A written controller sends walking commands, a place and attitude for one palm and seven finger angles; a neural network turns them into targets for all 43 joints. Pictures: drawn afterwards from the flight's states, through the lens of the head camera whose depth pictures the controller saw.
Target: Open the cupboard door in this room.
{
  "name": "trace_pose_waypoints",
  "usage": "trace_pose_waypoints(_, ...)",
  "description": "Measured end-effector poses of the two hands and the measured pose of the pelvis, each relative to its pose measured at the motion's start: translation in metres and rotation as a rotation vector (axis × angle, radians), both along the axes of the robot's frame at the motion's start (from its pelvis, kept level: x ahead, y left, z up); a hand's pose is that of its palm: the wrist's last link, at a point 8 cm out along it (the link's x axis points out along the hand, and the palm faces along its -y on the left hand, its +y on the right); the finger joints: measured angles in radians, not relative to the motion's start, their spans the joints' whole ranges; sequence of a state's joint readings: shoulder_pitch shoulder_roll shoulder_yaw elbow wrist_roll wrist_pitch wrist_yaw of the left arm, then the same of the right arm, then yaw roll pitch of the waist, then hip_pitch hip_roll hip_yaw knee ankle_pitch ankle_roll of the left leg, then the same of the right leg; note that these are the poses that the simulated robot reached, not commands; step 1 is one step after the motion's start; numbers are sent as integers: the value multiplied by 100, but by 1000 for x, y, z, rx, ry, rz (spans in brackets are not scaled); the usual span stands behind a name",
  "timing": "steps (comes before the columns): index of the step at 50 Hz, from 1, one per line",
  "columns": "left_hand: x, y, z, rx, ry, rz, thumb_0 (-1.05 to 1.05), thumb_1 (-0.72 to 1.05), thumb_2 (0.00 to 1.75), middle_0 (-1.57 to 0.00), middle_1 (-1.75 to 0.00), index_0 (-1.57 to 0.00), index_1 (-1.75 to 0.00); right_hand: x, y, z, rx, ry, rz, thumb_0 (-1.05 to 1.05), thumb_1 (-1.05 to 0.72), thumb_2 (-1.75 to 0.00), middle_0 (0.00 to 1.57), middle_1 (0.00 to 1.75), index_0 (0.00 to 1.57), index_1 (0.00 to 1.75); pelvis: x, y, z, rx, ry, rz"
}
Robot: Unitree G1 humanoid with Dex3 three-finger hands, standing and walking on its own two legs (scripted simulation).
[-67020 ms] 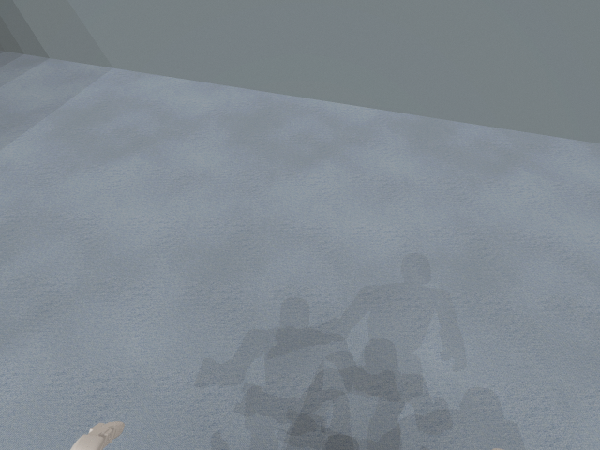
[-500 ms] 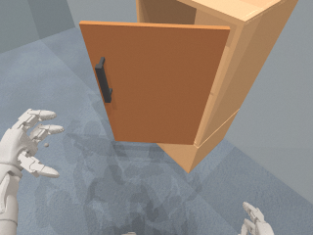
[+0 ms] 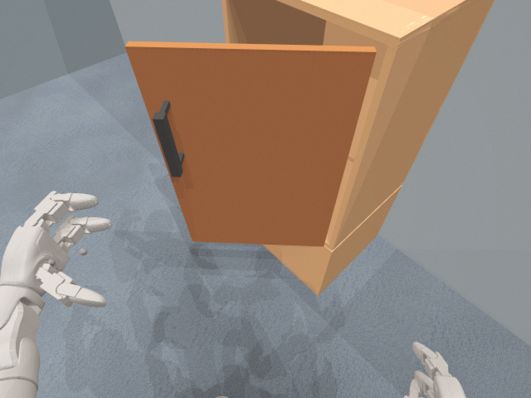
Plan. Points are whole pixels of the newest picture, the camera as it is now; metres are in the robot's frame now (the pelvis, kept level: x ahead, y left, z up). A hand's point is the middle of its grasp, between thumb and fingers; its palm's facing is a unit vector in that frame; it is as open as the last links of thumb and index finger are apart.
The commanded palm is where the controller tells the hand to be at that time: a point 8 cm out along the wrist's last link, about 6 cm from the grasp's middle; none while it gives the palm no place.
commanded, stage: move the hooked fingers beside the handle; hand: left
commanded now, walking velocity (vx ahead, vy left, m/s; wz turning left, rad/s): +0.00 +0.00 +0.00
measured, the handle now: (171, 140) +0.55 +0.22 +0.06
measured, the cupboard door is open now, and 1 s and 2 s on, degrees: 44 44 44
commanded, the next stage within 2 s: none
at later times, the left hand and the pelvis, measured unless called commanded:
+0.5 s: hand (113, 212) +0.36 +0.26 +0.08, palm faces +0.01 -1.00 -0.02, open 14.0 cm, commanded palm +0.33 +0.31 +0.08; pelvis +0.00 +0.00 +0.00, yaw -1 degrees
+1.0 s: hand (117, 186) +0.41 +0.27 +0.08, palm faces +0.00 -1.00 +0.00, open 14.0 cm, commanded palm +0.39 +0.32 +0.07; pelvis +0.00 +0.01 -0.01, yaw -1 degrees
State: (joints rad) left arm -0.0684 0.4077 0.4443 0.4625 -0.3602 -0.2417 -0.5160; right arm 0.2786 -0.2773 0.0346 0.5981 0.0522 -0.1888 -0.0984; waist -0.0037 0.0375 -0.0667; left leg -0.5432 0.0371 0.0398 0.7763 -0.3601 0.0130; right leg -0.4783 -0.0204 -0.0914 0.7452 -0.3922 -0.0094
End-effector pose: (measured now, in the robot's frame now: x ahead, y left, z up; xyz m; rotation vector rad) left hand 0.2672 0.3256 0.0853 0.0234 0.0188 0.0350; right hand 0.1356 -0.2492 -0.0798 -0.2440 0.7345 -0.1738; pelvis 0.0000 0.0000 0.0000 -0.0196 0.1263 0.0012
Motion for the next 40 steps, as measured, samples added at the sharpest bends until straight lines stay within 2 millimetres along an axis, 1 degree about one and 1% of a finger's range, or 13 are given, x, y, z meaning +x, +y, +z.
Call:
trace_pose_waypoints(4,0,-1,-4,0,19,3,-1,-50,30,-30,-120,-30,-120,0,-1,0,-1,-2,3,1,-90,-90,20,30,20,30,-2,-1,0,1,1,2)
trace_pose_waypoints(7,7,-2,-6,-4,19,4,-1,-50,30,-30,-120,-30,-120,-1,-2,-3,-11,12,10,1,-90,-90,20,30,20,30,-4,-2,-1,0,2,8)
trace_pose_waypoints(10,20,-4,-7,-6,7,3,-2,-50,30,-30,-120,-30,-120,-5,-4,-5,-23,34,8,1,-90,-90,20,30,20,30,-6,-2,-2,0,8,10)
trace_pose_waypoints(17,53,-13,1,4,-8,-39,-2,-50,30,-30,-120,-30,-120,-22,-10,-9,-26,82,-36,1,-90,-90,20,30,20,30,-4,-1,-2,0,24,0)
trace_pose_waypoints(21,67,-16,-2,-6,17,-39,-1,-50,30,-30,-120,-30,-120,-33,-12,-11,-21,117,-62,1,-90,-90,20,30,20,30,-1,0,-2,3,35,-9)
trace_pose_waypoints(25,74,-15,-5,-1,24,-24,-1,-50,30,-30,-120,-30,-120,-44,-14,-13,-19,157,-80,1,-90,-90,20,30,20,30,1,1,-2,5,44,-19)
trace_pose_waypoints(30,76,-12,-3,10,-8,-9,-2,-49,30,-30,-120,-30,-120,-53,-14,-15,-20,202,-93,1,-90,-90,20,30,20,30,4,2,-2,3,50,-21)
trace_pose_waypoints(34,81,-9,-4,-1,-10,-11,-2,-50,30,-30,-120,-30,-120,-55,-14,-17,-25,227,-96,1,-90,-90,20,30,20,30,5,3,-3,0,53,-17)
trace_pose_waypoints(40,96,-5,-7,-11,13,-19,-1,-50,30,-30,-120,-30,-120,-55,-14,-19,-38,244,-95,1,-90,-90,20,30,20,30,1,4,-5,-5,65,-13)
